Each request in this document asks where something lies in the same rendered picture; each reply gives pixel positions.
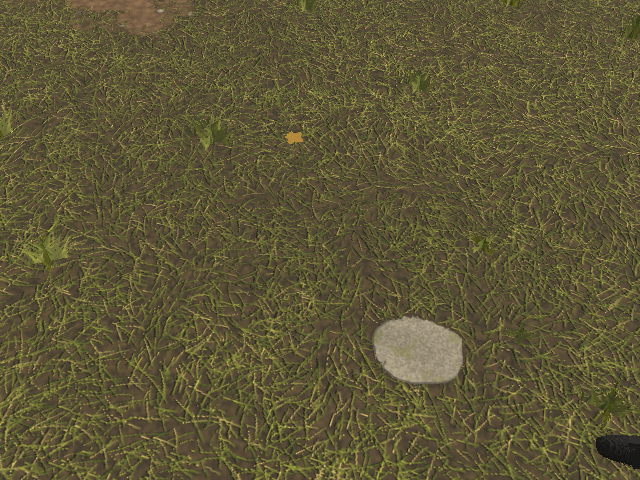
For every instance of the robot right hand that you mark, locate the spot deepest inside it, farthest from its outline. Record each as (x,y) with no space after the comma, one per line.
(620,448)

